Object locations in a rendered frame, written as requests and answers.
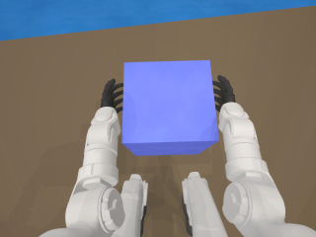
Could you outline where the robot left hand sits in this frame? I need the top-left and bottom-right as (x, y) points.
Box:
(101, 78), (123, 114)

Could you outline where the robot right forearm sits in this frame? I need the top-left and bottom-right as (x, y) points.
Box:
(218, 102), (285, 216)

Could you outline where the right robot foot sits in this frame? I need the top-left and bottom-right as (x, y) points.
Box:
(182, 194), (193, 237)

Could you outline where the right robot upper arm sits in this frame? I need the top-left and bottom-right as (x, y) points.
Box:
(222, 181), (316, 237)

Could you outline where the left robot upper arm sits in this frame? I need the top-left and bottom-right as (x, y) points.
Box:
(39, 187), (125, 237)

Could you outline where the right robot thigh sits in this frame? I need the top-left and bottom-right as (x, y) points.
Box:
(182, 176), (228, 237)

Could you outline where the robot right hand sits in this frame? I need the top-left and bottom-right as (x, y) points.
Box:
(212, 75), (236, 112)

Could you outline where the robot left forearm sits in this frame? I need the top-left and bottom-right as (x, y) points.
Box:
(65, 107), (121, 226)

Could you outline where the carton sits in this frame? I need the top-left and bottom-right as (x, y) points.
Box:
(121, 60), (219, 156)

